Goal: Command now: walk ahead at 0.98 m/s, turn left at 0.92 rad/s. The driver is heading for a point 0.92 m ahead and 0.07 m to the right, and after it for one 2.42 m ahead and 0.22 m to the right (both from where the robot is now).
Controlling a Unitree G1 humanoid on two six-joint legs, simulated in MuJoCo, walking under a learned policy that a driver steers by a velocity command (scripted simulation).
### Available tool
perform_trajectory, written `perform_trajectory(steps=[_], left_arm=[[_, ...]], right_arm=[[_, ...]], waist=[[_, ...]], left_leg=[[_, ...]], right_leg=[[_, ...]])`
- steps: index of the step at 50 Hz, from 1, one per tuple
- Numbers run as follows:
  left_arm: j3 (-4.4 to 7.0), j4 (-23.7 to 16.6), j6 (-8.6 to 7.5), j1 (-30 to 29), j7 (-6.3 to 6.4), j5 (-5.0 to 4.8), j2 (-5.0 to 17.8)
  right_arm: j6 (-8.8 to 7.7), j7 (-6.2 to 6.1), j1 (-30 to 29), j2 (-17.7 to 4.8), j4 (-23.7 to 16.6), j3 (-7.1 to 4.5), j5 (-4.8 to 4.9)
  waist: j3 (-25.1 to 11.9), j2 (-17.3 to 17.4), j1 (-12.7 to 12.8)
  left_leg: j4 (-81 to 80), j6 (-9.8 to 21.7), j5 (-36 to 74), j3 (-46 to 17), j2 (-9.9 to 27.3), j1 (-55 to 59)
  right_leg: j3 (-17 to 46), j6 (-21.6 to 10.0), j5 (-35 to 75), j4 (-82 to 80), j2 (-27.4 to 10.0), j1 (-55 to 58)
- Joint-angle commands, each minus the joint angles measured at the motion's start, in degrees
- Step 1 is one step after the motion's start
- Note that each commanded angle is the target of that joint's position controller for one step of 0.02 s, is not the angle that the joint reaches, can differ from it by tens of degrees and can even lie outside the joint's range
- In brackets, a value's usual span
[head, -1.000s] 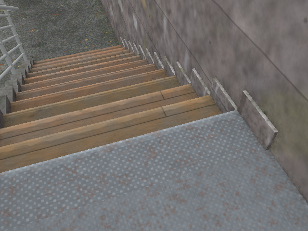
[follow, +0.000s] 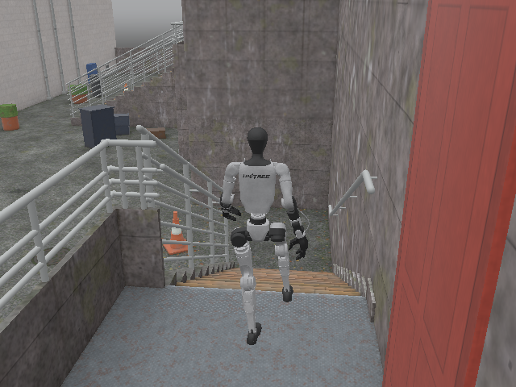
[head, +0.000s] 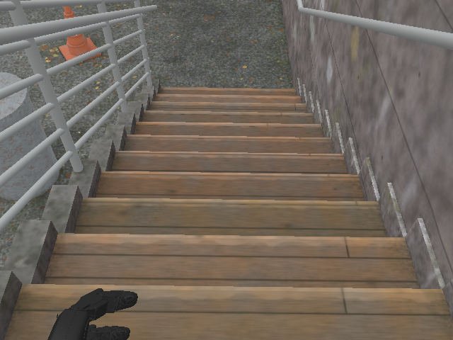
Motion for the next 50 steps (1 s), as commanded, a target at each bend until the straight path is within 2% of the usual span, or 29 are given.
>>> perform_trajectory(steps=[1,3,5,6,7,8,10,11,14,18,21,24,26,27,29,30,31,34,35,36,38,39,41,44,46,47,48,49,50], left_arm=[[0.34,-5.1,-0.24,-4.7,-0.32,-0.8,3.6],[1.49,-2.6,-0.68,4.6,0.29,-0.99,5.9],[4.56,3.2,-1.26,29.4,1.57,-1.07,12.7],[6.46,7.5,-0.81,44.1,2.88,-1.73,16.4],[5.2,6.0,-1.09,34.3,2.4,-1.61,14.6],[4.5,3.2,-0.63,28.3,1.09,-0.44,11.8],[3.64,3.0,-0.42,21.4,1.12,-1.49,5.9],[3.82,3.5,-1.37,19.4,1.04,-1.13,7.6],[3.98,6.8,-3.9,23.0,-0.23,-2.26,8.4],[4.84,9.9,-3.12,27.6,0.02,-2.21,13.6],[3.22,12.7,-3.85,33.2,1.71,-3.14,9.9],[3.22,10.7,-3.1,28.5,2.16,-3.21,11.7],[3.22,12.1,-1.44,31.7,3.63,-2.2,11.6],[3.25,13.2,-0.37,31.2,4.07,-1.35,11.9],[4.76,13.5,1.57,24.7,4.68,-3.43,14.2],[4.65,12.8,1.75,20.5,4.89,-3.81,9.7],[3.33,11.2,0.86,38.6,4.35,-6.05,5.9],[5.0,14.8,1.72,30.5,3.09,-0.59,8.6],[4.36,12.2,2.31,30.1,2.41,0.59,5.4],[4.98,11.2,3.25,21.8,1.49,0.9,6.8],[4.84,11.3,4.21,20.5,0.56,0.55,5.4],[4.6,10.1,4.46,18.6,0.01,0.66,5.1],[3.91,8.7,2.78,13.1,-2.12,-2.06,2.8],[3.12,9.8,4.8,15.2,-2.68,-2.65,2.2],[6.27,17.0,5.93,40.2,0.78,-1.15,9.2],[7.69,19.8,5.97,53.1,1.46,-0.89,12.5],[7.23,17.8,5.27,43.7,0.4,-2.95,12.7],[5.96,17.7,3.79,36.3,1.11,-3.3,15.0],[5.84,17.0,2.99,36.9,1.3,-3.43,13.6]], right_arm=[[-0.41,-0.19,0.6,-9.9,-4.4,-2.11,0.44],[-0.23,-0.67,-3.3,-9.9,-5.6,-1.63,-0.28],[-1.16,-1.02,-16.5,-15.7,-9.6,-3.09,-0.13],[-2.28,-0.72,-23.7,-14.2,-10.7,-3.16,-0.63],[-2.43,-1.15,-10.2,-3.2,-11.0,-0.78,-0.58],[-1.68,-2.38,0.6,-1.9,-8.9,0.59,-0.19],[0.31,-1.46,-10.2,-7.5,-9.2,-0.72,-2.35],[1.08,-0.71,-11.3,-6.2,-11.5,-0.8,-2.19],[4.33,0.0,-14.1,-5.7,-12.6,-0.91,-2.27],[3.59,2.62,-18.4,-5.9,-13.0,-0.5,-3.4],[1.19,2.92,-33.7,-5.8,-18.3,0.37,-3.6],[1.13,4.4,-31.7,-4.7,-15.0,1.2,-2.0],[2.12,2.69,-29.9,-7.1,-12.6,0.82,-1.64],[1.55,1.14,-19.5,-8.8,-8.6,-0.27,-2.47],[0.73,-0.62,6.7,-11.0,-1.8,-1.97,-4.61],[0.7,-0.45,8.5,-13.8,-0.4,-2.69,-5.57],[-0.78,0.72,2.0,-12.7,-2.6,-1.31,-4.64],[-2.18,0.92,-4.4,-5.8,-3.2,-0.89,-2.59],[-3.29,0.01,-4.6,-10.9,-1.4,-2.29,-1.5],[-3.98,0.18,-6.5,-6.6,0.1,-1.2,-0.73],[-4.39,-0.28,-9.0,-7.9,0.9,-1.32,-2.17],[-4.77,-0.72,-8.5,-9.8,0.2,-1.66,-1.38],[-6.07,-1.57,-9.6,-2.0,2.6,0.52,-0.15],[-4.56,-4.0,-12.1,-5.8,3.6,-0.08,0.7],[-3.57,-2.61,-18.2,-10.8,0.9,-0.73,-0.69],[-2.66,-2.64,-27.0,-12.4,-1.5,-1.52,-0.81],[0.21,-3.31,-24.2,-5.4,-0.1,-0.45,-2.39],[-0.12,-3.89,-13.6,-3.8,-5.1,0.18,-2.75],[-0.78,-3.04,-10.4,-7.8,-4.5,-0.12,-4.91]], waist=[[2.0,3.4,0.4],[-4.7,5.1,5.0],[-13.2,6.0,21.6],[-15.1,0.4,31.4],[-14.6,-17.4,16.0],[-14.9,-11.8,8.5],[-1.0,3.6,8.5],[2.3,-4.8,6.1],[4.8,-2.1,3.3],[-0.6,-4.6,5.1],[5.4,-0.6,8.1],[2.0,-3.0,7.2],[5.0,-2.3,9.0],[0.5,-1.3,4.0],[-7.7,0.3,-10.2],[-2.5,10.3,-11.9],[-9.8,17.8,4.8],[-3.0,1.1,4.2],[-1.7,15.1,6.9],[6.0,7.0,6.0],[4.9,5.9,7.3],[4.3,5.2,7.4],[4.5,2.5,8.7],[5.5,6.9,11.8],[-5.9,5.6,23.1],[-5.0,-4.7,33.8],[8.3,-12.2,29.1],[9.3,-17.8,10.9],[3.4,-0.9,10.6]], left_leg=[[-4.5,1.9,46.3,-10.7,10.9,-14.4],[4.9,-0.2,65.2,-8.7,12.1,-11.5],[30.1,-2.4,73.1,-9.5,12.8,-19.6],[52.3,-4.0,60.7,-5.7,7.9,-23.9],[67.8,-4.3,-8.0,-2.7,2.0,-34.1],[71.4,-4.0,-11.5,-2.3,5.3,-38.3],[65.4,-4.2,-0.7,0.4,9.4,-42.3],[63.8,-4.6,0.1,-1.7,9.9,-42.7],[50.8,-5.9,3.7,-3.9,12.4,-39.6],[41.3,-4.0,18.3,8.7,10.8,-31.9],[23.2,-2.0,41.8,6.3,14.2,-41.5],[17.8,-4.5,54.2,10.5,13.8,-14.5],[11.0,-7.7,46.7,9.8,14.9,-17.6],[11.3,-7.4,51.1,8.5,15.6,-9.0],[4.7,-4.8,51.3,6.2,18.5,15.3],[2.2,-2.0,52.5,3.4,23.5,15.9],[25.8,-5.3,81.9,-1.0,31.9,32.8],[12.3,-4.9,43.0,-1.1,28.1,7.6],[13.7,2.2,38.0,-8.1,35.6,-1.2],[12.7,2.6,35.8,-7.6,34.9,-13.6],[15.8,0.0,29.8,-1.8,32.4,-19.6],[15.2,-0.5,30.4,-0.1,33.7,-20.1],[19.8,-8.6,3.9,14.1,23.0,-32.4],[27.5,-9.2,5.7,21.6,21.6,-41.0],[59.2,-10.3,45.9,23.3,24.0,-37.0],[89.7,-10.6,32.2,23.5,19.4,-47.3],[109.6,-7.7,-19.5,22.4,10.2,-47.9],[98.8,-8.4,-17.8,12.6,13.8,-62.1],[84.9,-7.3,-13.8,7.5,17.4,-65.3]], right_leg=[[-6.5,-0.8,8.8,-7.3,8.0,18.4],[-5.9,-3.4,12.1,-2.4,10.3,31.7],[-1.6,-4.9,3.8,-1.4,8.4,56.1],[-2.9,-5.4,0.3,-8.5,6.7,65.4],[15.0,-7.4,12.9,-10.3,-10.6,68.8],[30.4,-12.9,21.0,-12.2,-16.8,66.0],[31.1,-16.1,-10.0,-27.7,-12.3,46.0],[29.7,-17.9,-5.2,-26.2,-13.3,39.7],[16.3,-14.0,-2.9,-25.8,-8.5,29.0],[3.8,-12.0,10.8,-23.6,-5.7,30.0],[3.7,-9.7,-10.0,-22.3,-2.0,35.4],[1.5,-9.2,-17.2,-20.6,0.6,21.3],[3.1,-9.1,-11.6,-13.8,0.2,31.7],[1.1,-8.0,-7.8,1.2,1.4,34.2],[0.8,-7.0,3.8,42.7,3.7,24.6],[0.4,-6.6,-40.8,68.8,13.3,13.1],[7.9,-7.4,-40.4,57.3,8.4,-4.5],[4.0,-8.3,-18.9,36.6,1.6,-1.8],[4.3,-6.9,-17.7,31.9,-0.5,-0.3],[6.7,-5.1,-13.0,22.6,-2.6,1.5],[0.3,-5.2,-4.4,19.1,-0.2,7.8],[-3.6,-5.9,-2.5,19.3,1.0,7.9],[-3.8,-7.9,35.5,-5.2,2.4,22.8],[-14.1,-7.4,33.5,-4.8,9.1,45.1],[-16.1,-13.2,18.6,4.5,13.3,63.3],[-10.4,-19.0,17.4,-7.4,9.7,74.6],[0.1,-21.2,9.2,-28.7,4.9,57.4],[10.4,-17.5,56.9,-9.4,0.2,63.4],[19.1,-18.2,40.1,-10.9,-2.0,67.4]])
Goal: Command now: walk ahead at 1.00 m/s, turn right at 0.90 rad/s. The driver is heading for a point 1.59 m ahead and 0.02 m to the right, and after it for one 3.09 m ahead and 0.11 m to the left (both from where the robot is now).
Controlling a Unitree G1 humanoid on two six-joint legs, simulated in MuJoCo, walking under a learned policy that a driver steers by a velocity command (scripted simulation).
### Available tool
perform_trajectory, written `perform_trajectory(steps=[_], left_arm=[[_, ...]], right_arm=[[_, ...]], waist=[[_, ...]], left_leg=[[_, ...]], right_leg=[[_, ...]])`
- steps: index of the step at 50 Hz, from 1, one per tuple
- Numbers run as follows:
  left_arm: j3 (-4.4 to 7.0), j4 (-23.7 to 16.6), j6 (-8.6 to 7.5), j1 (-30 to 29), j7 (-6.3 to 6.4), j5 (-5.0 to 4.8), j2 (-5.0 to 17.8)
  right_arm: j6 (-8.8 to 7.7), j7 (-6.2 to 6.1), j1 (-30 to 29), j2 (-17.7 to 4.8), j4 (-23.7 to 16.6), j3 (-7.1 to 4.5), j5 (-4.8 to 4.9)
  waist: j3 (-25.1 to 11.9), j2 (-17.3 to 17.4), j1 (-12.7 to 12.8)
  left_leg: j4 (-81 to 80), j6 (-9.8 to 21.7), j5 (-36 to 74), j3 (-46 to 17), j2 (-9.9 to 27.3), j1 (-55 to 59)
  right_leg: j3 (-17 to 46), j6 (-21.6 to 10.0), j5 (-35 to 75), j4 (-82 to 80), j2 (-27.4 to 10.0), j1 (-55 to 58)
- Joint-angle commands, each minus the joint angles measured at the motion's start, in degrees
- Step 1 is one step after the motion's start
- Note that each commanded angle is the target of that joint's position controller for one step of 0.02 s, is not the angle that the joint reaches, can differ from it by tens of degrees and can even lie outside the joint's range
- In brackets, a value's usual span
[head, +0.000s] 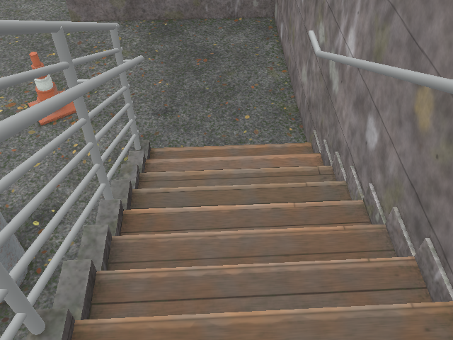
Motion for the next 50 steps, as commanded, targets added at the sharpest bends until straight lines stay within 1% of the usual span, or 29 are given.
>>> perform_trajectory(steps=[1,2,3,5,6,8,10,13,14,15,16,18,19,20,22,24,27,30,32,34,35,36,37,39,40,41,44,47,50], left_arm=[[1.09,5.7,0.31,19.3,0.78,-1.03,7.5],[0.16,4.5,-0.69,17.1,0.72,-1.38,6.6],[0.38,1.8,-1.33,11.0,1.81,0.06,9.1],[-0.01,1.8,-2.37,7.7,1.81,2.74,7.1],[-0.19,2.9,-2.68,7.5,2.31,1.87,4.8],[-1.38,2.0,-3.15,5.1,2.42,-1.03,2.7],[-1.32,2.8,-2.95,7.7,1.93,-0.82,3.6],[-0.29,3.1,-1.58,3.0,1.42,0.4,5.2],[0.21,2.0,-1.64,-2.7,1.31,0.73,3.6],[-0.49,1.0,-1.87,0.9,2.58,-0.64,-2.2],[-2.27,-3.6,-2.49,6.7,3.75,-1.79,-7.2],[-2.13,-1.0,-1.36,6.1,3.68,1.91,-4.9],[-2.35,-3.4,-1.05,4.1,2.93,2.67,-4.6],[-2.77,-6.1,-1.09,-6.5,2.85,3.46,-4.6],[-2.68,-6.1,-0.56,-10.1,0.82,1.18,-3.1],[-0.99,0.5,1.01,0.0,-0.91,1.82,-0.9],[-2.19,-4.6,-1.25,-20.1,-2.01,2.59,-1.7],[-3.15,-5.8,-1.88,-26.4,-2.9,-1.08,-3.3],[-3.1,-5.4,-1.28,-22.9,-1.29,-1.59,-3.0],[-0.45,1.9,-1.6,0.2,1.09,0.34,2.3],[0.42,5.8,-2.71,14.8,1.23,2.15,3.5],[1.73,6.6,-3.0,16.9,0.6,2.95,7.7],[0.57,5.7,-3.46,15.4,-0.22,3.21,6.3],[2.07,6.7,-2.83,14.5,-0.16,1.64,6.2],[0.96,4.8,-3.93,8.5,0.04,1.79,0.7],[0.98,5.5,-5.08,7.6,0.2,2.33,1.2],[0.86,6.1,-6.48,4.4,0.81,0.92,1.9],[-0.85,6.9,-8.29,0.0,1.94,-0.55,-5.0],[0.03,7.8,-7.33,-0.6,3.18,-0.92,0.4]], right_arm=[[-1.62,0.3,-2.0,-8.0,-9.0,-1.16,-3.87],[-1.6,0.67,-2.4,-5.5,-9.5,-0.52,-4.83],[-1.53,1.12,-7.1,-4.4,-13.5,0.02,-3.55],[-0.49,0.66,-10.3,-6.9,-11.1,-0.7,-2.29],[-0.86,1.3,-12.6,-8.8,-11.6,-1.55,-1.83],[-1.06,2.82,-14.6,-4.3,-12.9,0.0,-1.52],[-0.53,3.48,-13.6,-0.8,-13.1,1.38,0.13],[-0.73,2.15,14.6,-5.9,-6.1,-1.82,0.98],[-0.59,1.67,28.4,-9.6,-0.5,-3.69,0.2],[-1.3,2.99,21.0,-6.1,-2.5,-2.67,-0.4],[-1.62,4.54,14.9,-4.1,-3.7,-1.0,-0.84],[-1.89,5.46,14.2,-0.6,-2.4,-0.27,-0.21],[-2.12,4.84,12.0,-6.1,-2.2,-1.67,-0.07],[-3.78,4.09,11.0,-4.1,-0.3,-0.41,-0.05],[-3.4,2.65,1.9,-2.2,-2.6,0.99,-1.85],[-2.54,2.16,2.2,-10.6,-2.4,-1.14,-1.29],[-4.24,1.78,8.4,-1.1,-0.5,1.01,2.58],[-3.26,1.71,10.5,-2.7,-0.1,1.18,0.66],[-0.78,0.51,15.2,-2.0,2.2,1.45,-1.45],[0.96,-0.12,13.7,-6.7,3.4,-0.19,-1.71],[0.38,-0.05,9.3,-7.5,2.3,-0.82,0.76],[-0.08,-0.16,6.2,-6.2,1.2,-1.22,2.46],[-0.93,-0.03,15.5,-3.8,-1.2,-0.95,4.91],[0.2,-0.08,11.1,-3.3,-2.0,-0.51,1.35],[0.08,1.04,5.3,-5.7,-2.2,-1.9,-0.64],[0.75,1.74,5.2,-3.4,-2.4,-2.01,-0.93],[3.79,2.47,-2.8,0.8,-5.6,-1.22,-2.23],[1.87,5.08,-4.7,1.4,-6.3,-1.09,-0.17],[3.93,6.28,-5.2,-0.6,-6.4,-0.99,1.35]], waist=[[1.9,7.7,0.4],[-1.6,8.4,-2.0],[0.7,-0.5,-4.8],[3.6,3.3,-5.2],[3.8,4.3,-4.7],[1.6,4.7,-4.3],[1.9,-2.7,-1.0],[-4.8,-5.8,-15.9],[-4.4,1.9,-23.2],[1.7,12.8,-18.7],[-1.2,17.9,-7.2],[0.5,0.6,-4.1],[2.1,10.9,-3.1],[11.0,7.5,-2.4],[14.5,-0.1,1.7],[6.5,8.4,3.9],[11.4,1.1,-2.1],[10.6,3.5,-8.3],[11.0,7.2,-9.8],[0.7,7.8,0.1],[-4.4,3.0,9.0],[-4.8,-6.0,9.4],[-13.3,-7.9,0.5],[-14.4,-6.9,2.6],[-9.2,1.3,1.0],[-3.3,-5.9,-1.0],[3.4,-0.7,-4.4],[2.0,-1.0,-7.8],[2.9,-4.0,-8.0]], left_leg=[[-3.7,1.6,0.2,-10.5,1.9,-44.2],[-11.0,1.2,4.2,-12.7,1.0,-42.6],[-27.5,-3.3,10.8,-14.1,0.4,-37.3],[-34.5,-5.8,28.4,-11.7,-1.0,-21.6],[-45.4,-4.9,43.9,-12.4,-0.7,-19.8],[-59.6,-3.1,64.2,-8.3,-4.6,2.7],[-65.1,-1.7,61.4,-4.4,-6.9,13.5],[-69.5,1.0,57.3,-4.6,-6.1,29.7],[-74.2,3.2,53.6,-7.2,-2.5,39.9],[-73.3,4.9,60.9,-16.2,7.1,37.9],[-60.4,5.1,78.1,-26.5,13.0,39.4],[-69.2,9.8,47.4,-31.0,13.5,26.6],[-76.5,16.0,25.6,-47.0,19.8,18.3],[-76.3,14.5,24.7,-50.8,19.3,12.0],[-78.9,9.5,18.9,-31.5,8.8,-16.2],[-77.7,10.8,23.7,-26.7,8.6,-24.0],[-72.6,8.6,14.7,-22.0,3.2,-5.3],[-73.1,7.8,17.2,-14.4,2.4,-6.3],[-64.8,7.6,34.3,-14.6,1.9,5.0],[-35.4,7.7,58.3,-14.5,2.3,10.1],[-12.9,5.8,46.0,-11.7,-1.6,-1.3],[4.2,6.6,-1.4,-9.6,-9.0,-13.7],[-1.2,6.8,-3.3,-16.4,-4.8,-27.6],[-4.9,6.7,2.7,-12.3,-0.3,-37.3],[-18.9,6.8,15.0,-14.3,2.8,-32.4],[-25.2,6.0,18.4,-13.8,3.1,-25.5],[-38.0,2.7,27.8,-9.7,3.0,-16.8],[-63.5,4.3,70.7,-6.4,-0.4,-0.3],[-61.9,5.5,69.2,2.9,-5.7,13.7]], right_leg=[[33.1,-7.2,41.8,-2.5,-16.5,30.5],[36.5,-9.2,30.6,-2.8,-15.8,22.9],[47.6,-13.9,24.5,-9.2,-20.7,6.4],[43.7,-13.0,24.4,-8.5,-16.7,-11.0],[37.2,-8.7,17.5,-2.7,-10.5,-11.2],[28.6,-3.0,2.2,3.2,-2.2,-24.6],[24.9,-0.8,5.8,4.5,-1.3,-25.4],[19.1,1.6,27.4,37.3,-0.4,-17.1],[16.7,3.0,23.6,60.4,1.4,-24.6],[13.5,2.6,-20.8,84.3,8.5,-37.7],[14.2,2.0,-21.8,84.9,3.4,-46.4],[15.4,0.4,-18.2,75.1,-2.2,-49.5],[16.3,1.8,-20.4,72.2,-4.6,-51.9],[20.6,3.6,-11.3,63.4,-7.7,-59.8],[19.7,8.0,6.9,29.0,-6.6,-35.8],[10.0,8.4,21.2,35.4,-4.7,-14.6],[10.9,5.5,44.0,9.9,-7.7,-28.8],[-0.8,7.7,43.6,-4.9,-9.0,-8.4],[-0.3,8.6,32.2,-11.7,-8.0,-6.3],[2.8,6.8,34.7,-13.7,-7.7,11.3],[5.9,5.6,44.6,-20.5,-11.2,28.6],[7.9,4.8,45.7,-17.6,-17.0,35.0],[16.3,4.7,70.5,3.2,-28.0,51.9],[25.5,-3.6,30.8,-5.6,-31.6,44.5],[21.5,-0.1,11.2,-12.1,-26.4,30.1],[20.4,-0.9,19.5,-11.6,-28.3,15.7],[13.1,0.6,18.6,-11.3,-26.4,-4.7],[-4.1,10.9,-3.4,-2.9,-16.0,-18.3],[-8.3,11.3,6.1,4.1,-17.7,-19.0]])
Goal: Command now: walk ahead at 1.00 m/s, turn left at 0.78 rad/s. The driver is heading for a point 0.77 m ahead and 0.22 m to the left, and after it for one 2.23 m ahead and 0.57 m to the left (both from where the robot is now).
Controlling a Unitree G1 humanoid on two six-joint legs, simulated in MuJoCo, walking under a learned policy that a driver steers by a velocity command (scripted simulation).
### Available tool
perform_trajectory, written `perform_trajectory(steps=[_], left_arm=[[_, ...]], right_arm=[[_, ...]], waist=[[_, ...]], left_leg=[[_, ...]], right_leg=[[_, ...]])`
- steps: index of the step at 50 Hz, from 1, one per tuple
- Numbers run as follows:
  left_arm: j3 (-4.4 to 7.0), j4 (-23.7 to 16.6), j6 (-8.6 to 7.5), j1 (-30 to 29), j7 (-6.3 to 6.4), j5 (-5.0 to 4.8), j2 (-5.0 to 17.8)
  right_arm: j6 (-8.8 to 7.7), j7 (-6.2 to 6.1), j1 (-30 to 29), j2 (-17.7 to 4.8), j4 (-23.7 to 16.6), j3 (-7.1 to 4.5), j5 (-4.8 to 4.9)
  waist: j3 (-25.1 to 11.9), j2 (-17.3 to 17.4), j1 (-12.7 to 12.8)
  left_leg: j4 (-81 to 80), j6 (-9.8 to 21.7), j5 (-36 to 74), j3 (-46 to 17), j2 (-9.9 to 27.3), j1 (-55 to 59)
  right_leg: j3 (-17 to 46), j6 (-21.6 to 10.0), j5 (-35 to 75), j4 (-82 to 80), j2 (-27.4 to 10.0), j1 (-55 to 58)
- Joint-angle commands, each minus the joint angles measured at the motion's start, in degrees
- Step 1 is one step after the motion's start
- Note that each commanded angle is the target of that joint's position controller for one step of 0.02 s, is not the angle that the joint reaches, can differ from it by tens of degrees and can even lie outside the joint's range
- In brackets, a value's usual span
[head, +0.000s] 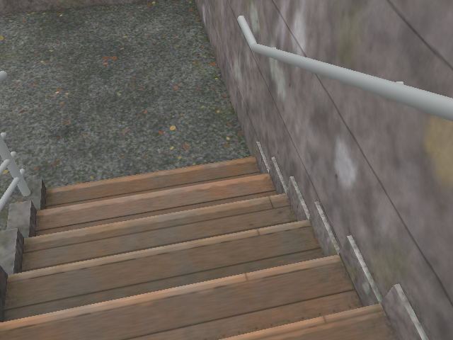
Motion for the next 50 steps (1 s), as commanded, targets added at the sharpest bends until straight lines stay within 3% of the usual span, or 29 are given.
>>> perform_trajectory(steps=[1,3,4,5,8,11,14,17,18,20,21,22,24,25,26,28,31,32,34,37,40,41,42,43,44,45,46,48,50], left_arm=[[-0.01,-5.8,-1.25,-14.4,0.39,0.65,5.2],[1.05,-7.0,0.8,-16.5,-0.39,0.14,10.3],[1.27,-5.8,3.7,-19.3,1.62,1.61,6.8],[-0.51,-11.9,4.27,-19.9,2.28,1.68,1.4],[-0.5,-12.3,2.77,-10.4,0.74,5.92,4.0],[-1.67,-18.2,4.18,-21.1,0.21,4.8,3.1],[-1.13,-16.2,2.0,-19.2,-1.03,2.57,4.9],[-2.61,-19.0,3.72,-20.4,-1.72,0.57,0.2],[-2.07,-17.8,3.55,-12.7,-0.87,-0.82,0.6],[1.08,-9.4,3.43,18.0,1.16,0.27,7.5],[1.81,-7.7,3.16,19.0,0.46,1.32,9.8],[0.77,-10.4,3.16,11.8,-1.23,2.73,8.3],[-0.65,-11.8,3.04,6.1,-2.7,0.77,1.9],[0.14,-11.7,2.23,3.7,-2.77,1.37,4.8],[-1.52,-10.5,0.69,0.3,-2.29,1.0,0.2],[-2.52,-10.3,-0.22,-4.5,-0.84,0.77,-0.6],[-0.48,-9.7,-0.5,-3.3,0.01,1.25,7.3],[-1.32,-8.5,-1.32,-1.4,0.11,0.21,2.0],[-2.0,-8.0,-1.68,0.1,0.14,0.53,1.8],[-1.82,-4.6,1.01,8.8,0.2,1.78,3.1],[-2.01,-0.5,4.49,12.9,1.97,2.91,6.0],[-1.41,-1.2,5.07,6.3,2.51,1.93,5.7],[-0.66,-6.2,3.72,-0.3,1.99,0.11,6.0],[-1.1,-9.2,2.69,5.3,1.24,-1.78,5.0],[-0.19,-9.6,2.31,4.8,0.87,-1.8,8.0],[-0.23,-9.5,2.67,1.9,0.63,-0.06,6.5],[0.17,-8.8,4.62,-0.1,0.1,1.3,6.2],[0.18,-7.5,7.94,1.9,0.2,4.22,3.3],[0.06,-6.9,7.54,2.2,-1.66,2.93,0.0]], right_arm=[[2.19,-0.34,17.0,-0.4,3.9,-0.43,-0.07],[3.05,-2.11,33.4,-5.7,6.6,-2.17,-0.79],[2.28,-1.51,34.2,-7.4,7.6,-2.91,-0.58],[1.55,-1.56,27.5,-10.7,7.2,-1.78,0.79],[-0.14,-2.69,21.2,-6.5,5.0,0.1,1.67],[-2.41,-4.15,11.4,-9.0,0.0,0.47,-0.53],[-4.51,-4.25,8.8,-2.6,0.2,1.62,1.69],[-3.13,-3.09,11.4,-4.9,-0.3,1.22,1.63],[-2.61,-3.15,9.9,-4.2,0.4,1.27,0.13],[-2.45,-2.33,-1.4,-7.2,-1.8,0.31,-0.6],[-2.94,-2.69,-2.5,-0.6,-3.0,1.05,0.46],[-2.86,-4.77,5.9,4.9,-7.2,2.6,3.57],[-0.56,-5.46,8.3,2.1,-5.6,2.45,0.16],[0.53,-4.46,4.6,1.7,-7.9,2.19,-1.44],[1.3,-3.23,-5.4,1.1,-11.1,1.76,-2.62],[2.18,-1.14,-7.2,1.0,-12.1,1.91,1.25],[2.64,0.3,-1.5,1.0,-8.4,1.41,-1.91],[1.17,0.62,-6.4,1.3,-9.0,1.58,-1.65],[-0.42,1.52,-10.5,2.5,-8.5,2.56,-0.36],[-0.05,1.4,-18.9,1.4,-9.0,2.98,0.02],[0.06,-1.98,5.7,-3.8,-0.6,0.24,0.38],[0.32,-2.59,15.8,-6.8,2.9,-1.0,-0.54],[-0.61,-2.92,20.0,-11.6,3.9,-1.53,-0.17],[-1.07,-2.75,21.0,-10.5,3.5,-0.43,-0.55],[-1.18,-3.15,17.8,-9.5,4.0,-0.56,-1.01],[-1.75,-3.54,12.1,-9.0,3.8,-1.31,-1.58],[-2.89,-3.41,3.6,-3.1,1.8,0.37,-0.51],[-4.34,-2.47,4.2,-3.4,2.6,0.34,-0.49],[-6.95,-1.66,4.9,-1.3,4.4,0.15,-0.66]], waist=[[-3.3,-5.8,-10.9],[-4.3,-1.2,-20.3],[3.3,8.4,-23.6],[10.7,22.9,-13.5],[1.2,-7.2,-2.1],[3.9,0.6,1.3],[2.7,-4.3,1.8],[1.3,5.0,-3.2],[-0.1,6.0,0.7],[-11.3,3.0,20.6],[-5.1,-5.2,19.6],[-5.6,-14.2,8.2],[-5.2,-4.9,3.2],[-2.5,-8.0,1.6],[7.1,-4.2,0.2],[15.5,-1.1,-4.5],[5.5,-6.6,-6.1],[8.3,-1.4,-5.1],[6.1,-1.7,-2.5],[8.2,-4.3,6.0],[-2.8,-5.3,-4.5],[-2.4,2.8,-13.5],[-6.7,5.5,-11.8],[-12.1,3.9,-8.5],[-10.6,-2.5,-6.1],[-7.0,1.4,-4.1],[-2.1,-6.5,0.2],[4.9,-4.9,2.1],[4.3,-3.7,3.6]], left_leg=[[10.4,3.3,8.2,12.4,-7.5,40.4],[-4.9,8.9,-12.7,11.7,-8.1,47.5],[-25.3,14.2,-16.9,-2.1,-0.9,44.1],[-3.3,9.5,30.3,-5.2,0.7,45.4],[-3.3,12.6,-4.5,-28.7,5.9,42.8],[-14.9,19.7,-19.1,-43.1,8.0,10.1],[-0.9,9.7,-40.9,-24.5,-7.8,-6.0],[5.4,7.4,-33.4,-24.4,-8.7,1.0],[13.3,6.5,-33.2,-24.2,-10.5,-0.9],[47.6,5.0,-13.2,-18.1,-10.4,-2.7],[74.1,3.6,-55.7,-15.3,-17.8,-12.6],[86.0,4.2,-65.9,-10.5,-13.6,-25.4],[74.1,4.5,-56.0,-6.7,-5.1,-31.2],[73.4,3.7,-55.8,-8.3,-2.6,-30.9],[59.6,2.4,-45.0,-12.7,1.0,-33.0],[34.2,-1.9,-30.9,-12.0,1.5,-17.1],[34.4,0.1,-18.1,-0.5,-3.5,-4.2],[18.5,1.8,-1.0,-4.5,-1.4,-7.0],[2.2,3.2,14.9,4.7,-2.4,4.6],[-8.2,3.7,-1.2,10.2,-5.3,8.0],[-14.6,5.3,-12.2,9.4,-8.1,36.4],[-24.3,11.8,-9.3,-3.2,0.5,53.1],[-3.7,9.2,10.7,-5.6,7.3,62.8],[-0.9,10.0,16.6,-14.6,15.9,69.7],[-10.6,10.5,-13.7,-18.1,18.3,64.5],[-16.7,12.7,-40.1,-23.3,19.9,52.3],[-22.8,11.1,-45.2,-19.6,17.6,34.2],[-20.5,11.1,-33.5,-18.0,18.1,14.4],[-15.7,6.0,-35.3,-8.9,11.2,12.8]], right_leg=[[-1.9,-0.2,50.7,2.4,-9.6,-26.7],[-3.4,-0.5,72.3,36.7,-7.9,-22.8],[-1.4,-1.4,32.1,69.4,-0.5,-27.3],[2.5,-1.7,0.0,78.5,4.5,-49.2],[17.5,-2.0,11.3,47.5,-3.2,-55.2],[17.2,4.2,26.9,19.0,-1.8,-39.8],[13.2,1.6,74.3,-8.6,1.1,-12.1],[12.2,1.4,63.4,-16.9,5.9,-1.3],[10.4,1.6,66.6,-16.6,7.5,7.8],[14.8,-1.0,62.9,-21.0,2.2,29.6],[24.0,-5.2,62.1,-26.3,-7.6,30.1],[29.2,-2.9,91.1,-6.2,-18.4,32.9],[34.9,-4.9,61.0,-18.1,-20.2,22.7],[44.0,-12.5,35.1,-23.5,-25.2,11.9],[42.5,-9.0,27.4,-24.1,-21.9,-1.2],[28.8,-6.0,27.3,-27.8,-17.0,-26.9],[20.4,-2.8,42.7,-21.5,-16.1,-25.7],[15.6,-0.1,32.5,-17.0,-11.3,-23.0],[6.0,1.7,26.3,-15.5,-8.6,-20.6],[4.4,-0.1,48.5,-8.8,-9.8,-6.8],[4.9,-3.6,77.1,24.9,-10.1,-5.9],[4.7,-2.8,36.1,57.1,-3.1,-23.5],[10.9,-5.4,-3.2,63.4,1.4,-39.0],[23.0,-6.9,1.6,55.0,0.8,-48.1],[21.6,-6.9,11.5,39.7,-2.0,-51.7],[22.0,-5.8,16.6,36.4,-4.0,-50.5],[22.1,-2.2,25.1,24.9,-5.4,-40.1],[20.7,1.2,25.6,19.4,-7.2,-29.2],[21.9,-1.2,49.4,7.0,-8.2,-29.2]])
Velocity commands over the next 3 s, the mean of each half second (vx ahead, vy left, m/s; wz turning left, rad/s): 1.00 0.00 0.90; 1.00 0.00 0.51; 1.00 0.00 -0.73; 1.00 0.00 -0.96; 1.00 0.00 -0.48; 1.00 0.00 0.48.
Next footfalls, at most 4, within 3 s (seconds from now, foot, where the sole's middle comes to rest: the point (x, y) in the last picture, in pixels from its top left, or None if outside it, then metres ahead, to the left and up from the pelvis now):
0.08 left None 0.14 0.04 -0.86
0.42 right None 0.51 -0.07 -1.02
0.82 left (156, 318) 0.71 0.28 -1.18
1.20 right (158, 272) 0.99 0.32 -1.34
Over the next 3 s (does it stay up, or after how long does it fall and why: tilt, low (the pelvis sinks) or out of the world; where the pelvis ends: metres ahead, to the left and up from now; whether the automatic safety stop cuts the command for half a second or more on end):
stays up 2.41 0.45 -1.24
